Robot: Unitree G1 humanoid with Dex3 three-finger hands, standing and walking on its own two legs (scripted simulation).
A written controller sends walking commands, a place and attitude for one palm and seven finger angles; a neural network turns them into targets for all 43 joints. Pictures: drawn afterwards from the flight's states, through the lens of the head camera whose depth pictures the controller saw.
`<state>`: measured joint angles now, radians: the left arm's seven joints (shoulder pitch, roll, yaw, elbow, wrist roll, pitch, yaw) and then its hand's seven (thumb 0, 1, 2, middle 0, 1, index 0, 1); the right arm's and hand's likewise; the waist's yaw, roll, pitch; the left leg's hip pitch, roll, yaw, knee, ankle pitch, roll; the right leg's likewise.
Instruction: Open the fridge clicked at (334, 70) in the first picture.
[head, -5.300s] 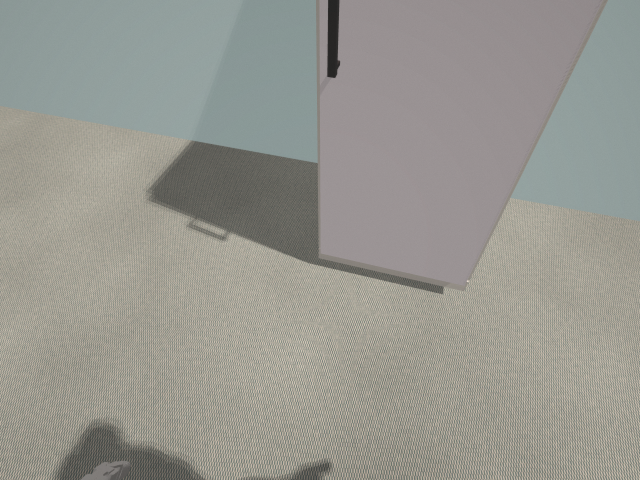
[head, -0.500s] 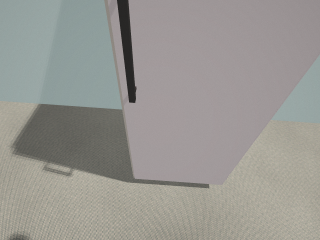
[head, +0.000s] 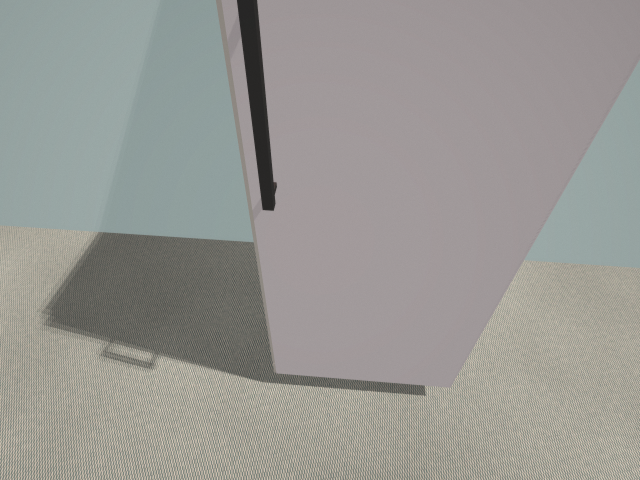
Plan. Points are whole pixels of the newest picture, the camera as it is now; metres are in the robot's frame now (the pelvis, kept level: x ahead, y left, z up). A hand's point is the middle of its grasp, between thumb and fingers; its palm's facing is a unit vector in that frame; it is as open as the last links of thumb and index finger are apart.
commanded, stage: come to a stop and stand still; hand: left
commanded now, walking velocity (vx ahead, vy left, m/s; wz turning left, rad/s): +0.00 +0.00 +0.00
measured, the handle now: (262, 113) +0.55 +0.11 +0.21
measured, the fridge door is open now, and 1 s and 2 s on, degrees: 0 0 0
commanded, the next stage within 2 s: look again from close up in 0.16 s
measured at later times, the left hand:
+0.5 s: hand out of the picture -0.03 +0.17 -0.18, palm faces +0.03 -0.99 -0.16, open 7.4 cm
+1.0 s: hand out of the picture -0.03 +0.17 -0.17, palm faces +0.02 -0.99 -0.16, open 7.4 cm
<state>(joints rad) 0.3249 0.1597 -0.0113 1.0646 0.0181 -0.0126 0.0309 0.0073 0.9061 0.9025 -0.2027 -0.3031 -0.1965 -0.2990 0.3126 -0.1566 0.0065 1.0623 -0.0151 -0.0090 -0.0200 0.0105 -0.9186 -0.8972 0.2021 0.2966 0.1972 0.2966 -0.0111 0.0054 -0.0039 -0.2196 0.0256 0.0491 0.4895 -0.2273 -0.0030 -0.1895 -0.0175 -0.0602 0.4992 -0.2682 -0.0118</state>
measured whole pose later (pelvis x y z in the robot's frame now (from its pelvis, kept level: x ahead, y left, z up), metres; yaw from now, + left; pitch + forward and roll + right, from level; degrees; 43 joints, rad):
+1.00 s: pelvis -0.01 +0.02 +0.00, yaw +0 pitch -1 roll +0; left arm 0.35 0.13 -0.01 1.09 0.02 -0.01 0.03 0.00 0.90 0.90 -0.20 -0.30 -0.20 -0.30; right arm 0.31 -0.13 0.00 1.11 -0.01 -0.02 -0.02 0.01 -0.91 -0.90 0.20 0.30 0.20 0.30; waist 0.00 -0.02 0.02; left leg -0.24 0.01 0.06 0.44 -0.19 0.02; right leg -0.21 -0.03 -0.05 0.45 -0.22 0.01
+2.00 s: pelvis +0.01 +0.01 +0.00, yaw -1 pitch -1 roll +1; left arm 0.39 0.13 0.01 1.09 0.04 -0.01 0.02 0.00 0.90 0.90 -0.20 -0.30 -0.20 -0.30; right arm 0.35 -0.11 -0.01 1.12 -0.02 -0.01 -0.02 0.01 -0.91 -0.90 0.20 0.30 0.20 0.30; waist 0.00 -0.02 -0.01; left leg -0.23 0.01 0.07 0.48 -0.24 0.02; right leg -0.22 -0.03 -0.04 0.52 -0.30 -0.02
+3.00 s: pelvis +0.00 -0.01 +0.00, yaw -2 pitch -1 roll +1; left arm 0.26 0.18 -0.02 0.95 0.02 0.01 0.02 0.01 0.90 0.90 -0.20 -0.30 -0.20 -0.30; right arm 0.31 -0.19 0.00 0.99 -0.03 0.01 0.00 0.01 -0.92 -0.90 0.20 0.30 0.20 0.30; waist -0.03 0.03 -0.01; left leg -0.29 0.02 0.12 0.51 -0.20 0.03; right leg -0.25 -0.01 -0.04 0.56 -0.30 -0.03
